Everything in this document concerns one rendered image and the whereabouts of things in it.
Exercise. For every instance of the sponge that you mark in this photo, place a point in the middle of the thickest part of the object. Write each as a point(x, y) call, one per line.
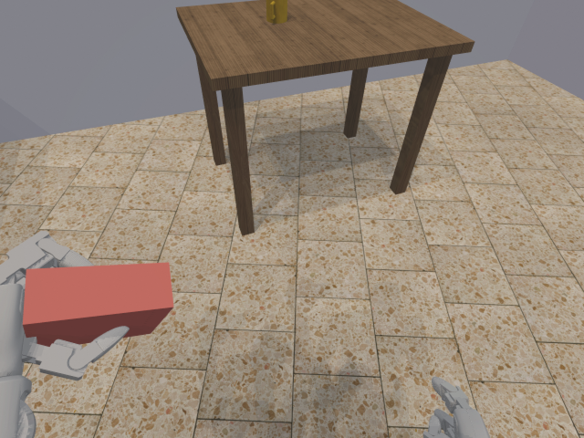
point(80, 303)

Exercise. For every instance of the right robot hand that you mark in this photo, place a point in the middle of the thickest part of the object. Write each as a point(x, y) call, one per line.
point(466, 423)

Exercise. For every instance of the robot left forearm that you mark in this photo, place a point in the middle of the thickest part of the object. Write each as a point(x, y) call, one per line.
point(16, 418)

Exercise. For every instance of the table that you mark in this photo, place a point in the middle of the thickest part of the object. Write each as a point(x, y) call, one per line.
point(236, 47)

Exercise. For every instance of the left robot hand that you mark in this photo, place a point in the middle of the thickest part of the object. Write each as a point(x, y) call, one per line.
point(63, 358)

